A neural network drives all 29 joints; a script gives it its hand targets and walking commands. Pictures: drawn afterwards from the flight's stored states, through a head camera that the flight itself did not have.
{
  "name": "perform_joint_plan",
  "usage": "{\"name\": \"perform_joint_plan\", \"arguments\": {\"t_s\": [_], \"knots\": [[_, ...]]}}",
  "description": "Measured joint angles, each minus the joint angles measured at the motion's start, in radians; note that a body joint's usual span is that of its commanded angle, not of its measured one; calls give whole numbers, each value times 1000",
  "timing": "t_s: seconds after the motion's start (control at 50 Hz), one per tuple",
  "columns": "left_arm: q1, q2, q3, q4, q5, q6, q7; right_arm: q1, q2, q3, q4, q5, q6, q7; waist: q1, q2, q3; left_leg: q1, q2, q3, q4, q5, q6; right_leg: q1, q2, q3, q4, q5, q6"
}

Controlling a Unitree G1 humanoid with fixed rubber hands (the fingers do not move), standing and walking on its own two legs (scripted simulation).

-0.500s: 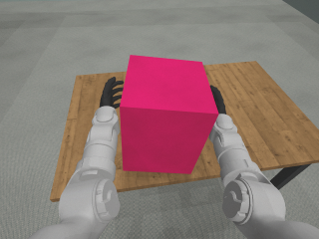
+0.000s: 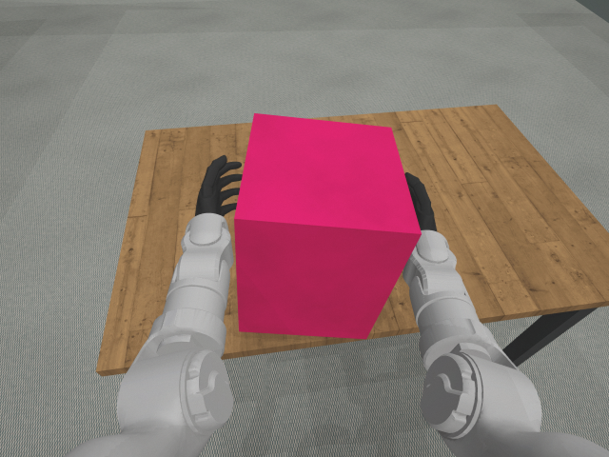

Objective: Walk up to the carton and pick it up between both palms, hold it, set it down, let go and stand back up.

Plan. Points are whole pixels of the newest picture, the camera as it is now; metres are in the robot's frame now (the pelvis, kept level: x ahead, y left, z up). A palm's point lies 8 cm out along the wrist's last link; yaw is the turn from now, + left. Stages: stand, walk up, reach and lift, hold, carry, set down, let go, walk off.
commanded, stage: set down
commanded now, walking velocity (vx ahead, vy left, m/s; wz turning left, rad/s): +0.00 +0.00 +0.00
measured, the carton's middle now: (313, 232) +0.42 -0.01 +0.05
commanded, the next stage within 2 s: none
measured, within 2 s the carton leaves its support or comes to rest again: rests again in 1.40 s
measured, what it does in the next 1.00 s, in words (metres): stands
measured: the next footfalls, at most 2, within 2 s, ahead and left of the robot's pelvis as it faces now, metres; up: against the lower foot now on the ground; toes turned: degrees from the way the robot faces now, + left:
none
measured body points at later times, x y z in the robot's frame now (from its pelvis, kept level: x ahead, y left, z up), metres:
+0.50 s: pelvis -0.01 +0.00 +0.00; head +0.03 +0.01 +0.45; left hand +0.42 +0.14 +0.08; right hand +0.41 -0.16 +0.07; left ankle +0.01 +0.12 -0.75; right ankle -0.02 -0.11 -0.75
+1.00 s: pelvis -0.01 +0.00 +0.00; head +0.03 +0.01 +0.45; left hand +0.42 +0.14 +0.07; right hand +0.41 -0.15 +0.07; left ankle +0.01 +0.12 -0.75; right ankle -0.02 -0.11 -0.75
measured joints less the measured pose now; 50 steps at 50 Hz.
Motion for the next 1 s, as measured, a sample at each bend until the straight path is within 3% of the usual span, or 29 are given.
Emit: {"name": "perform_joint_plan", "arguments": {"t_s": [0.58,1.0], "knots": [[12,0,64,42,46,-86,-21,-26,44,-131,1,-123,-89,36,7,-7,19,-10,-8,-1,-24,22,3,-17,-8,-3,-5,10,2],[-16,14,83,101,51,-121,-23,-33,40,-139,19,-128,-119,31,16,2,26,-11,-6,4,-14,17,2,-23,-6,2,9,5,2]]}}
